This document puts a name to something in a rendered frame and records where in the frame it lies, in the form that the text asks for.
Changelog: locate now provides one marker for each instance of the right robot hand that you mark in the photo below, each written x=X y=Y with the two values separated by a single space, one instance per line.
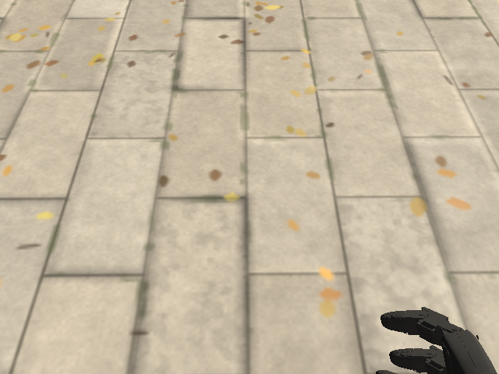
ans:
x=462 y=353

